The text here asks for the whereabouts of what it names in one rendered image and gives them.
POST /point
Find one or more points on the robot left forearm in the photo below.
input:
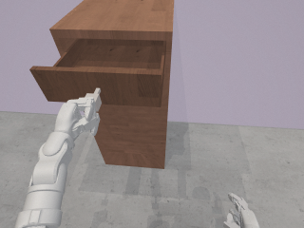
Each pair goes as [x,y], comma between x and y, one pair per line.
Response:
[42,207]

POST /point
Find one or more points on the drawer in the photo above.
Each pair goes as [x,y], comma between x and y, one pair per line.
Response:
[128,72]

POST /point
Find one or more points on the robot right hand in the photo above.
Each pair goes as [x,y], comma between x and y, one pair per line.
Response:
[244,217]

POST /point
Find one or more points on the handle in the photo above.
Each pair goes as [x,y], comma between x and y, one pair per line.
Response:
[96,97]

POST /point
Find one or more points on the robot left hand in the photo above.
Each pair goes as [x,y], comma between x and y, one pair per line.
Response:
[69,119]

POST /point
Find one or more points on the cabinet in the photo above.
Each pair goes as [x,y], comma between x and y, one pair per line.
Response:
[127,135]

